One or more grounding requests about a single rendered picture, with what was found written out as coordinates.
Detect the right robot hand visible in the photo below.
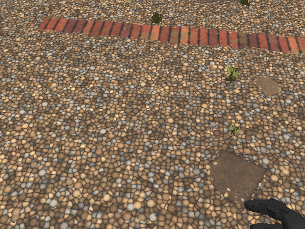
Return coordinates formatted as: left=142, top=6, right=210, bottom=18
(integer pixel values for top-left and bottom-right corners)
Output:
left=244, top=198, right=305, bottom=229

